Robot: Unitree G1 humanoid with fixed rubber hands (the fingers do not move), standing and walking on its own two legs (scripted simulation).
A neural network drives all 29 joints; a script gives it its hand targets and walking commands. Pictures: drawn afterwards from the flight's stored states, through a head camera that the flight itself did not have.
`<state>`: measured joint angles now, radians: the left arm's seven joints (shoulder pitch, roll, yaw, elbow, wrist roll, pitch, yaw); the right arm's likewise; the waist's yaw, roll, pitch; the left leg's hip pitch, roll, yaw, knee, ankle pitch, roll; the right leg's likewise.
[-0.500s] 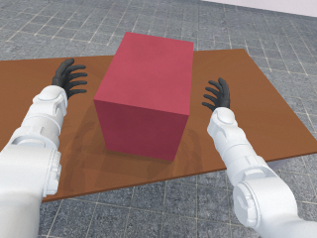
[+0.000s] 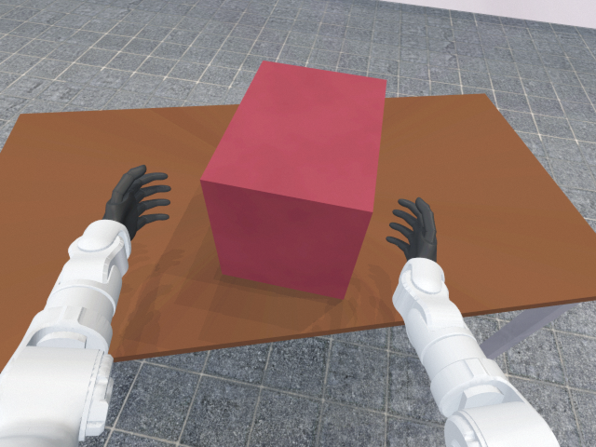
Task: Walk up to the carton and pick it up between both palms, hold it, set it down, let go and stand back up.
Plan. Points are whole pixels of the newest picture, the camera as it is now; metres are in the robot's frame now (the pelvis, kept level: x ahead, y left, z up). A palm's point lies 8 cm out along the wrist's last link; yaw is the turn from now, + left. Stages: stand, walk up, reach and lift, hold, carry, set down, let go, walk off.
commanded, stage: set down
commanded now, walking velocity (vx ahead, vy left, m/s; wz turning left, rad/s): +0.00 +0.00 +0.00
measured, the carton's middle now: (302, 179) +0.56 -0.04 -0.01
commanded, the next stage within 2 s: none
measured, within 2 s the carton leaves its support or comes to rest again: neither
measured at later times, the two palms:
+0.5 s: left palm (105, 281) +0.36 +0.25 +0.02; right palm (411, 305) +0.30 -0.16 +0.00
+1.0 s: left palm (84, 365) +0.26 +0.27 -0.01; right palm (412, 354) +0.24 -0.16 -0.03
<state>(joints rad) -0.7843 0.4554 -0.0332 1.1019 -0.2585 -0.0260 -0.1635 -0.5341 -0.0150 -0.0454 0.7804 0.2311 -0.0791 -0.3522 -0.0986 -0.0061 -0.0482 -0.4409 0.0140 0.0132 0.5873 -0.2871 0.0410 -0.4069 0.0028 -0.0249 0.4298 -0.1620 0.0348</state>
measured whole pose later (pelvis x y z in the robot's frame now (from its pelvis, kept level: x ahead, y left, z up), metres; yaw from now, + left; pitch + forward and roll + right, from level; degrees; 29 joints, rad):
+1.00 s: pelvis +0.00 -0.01 +0.00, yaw +2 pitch -3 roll -3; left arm -0.14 0.44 -0.04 0.68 -0.29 -0.20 -0.21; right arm 0.00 0.09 -0.01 0.60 0.15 -0.30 -0.36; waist 0.01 0.00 0.08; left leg -0.26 0.02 -0.01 0.65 -0.35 0.03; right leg -0.22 0.01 -0.04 0.50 -0.24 0.02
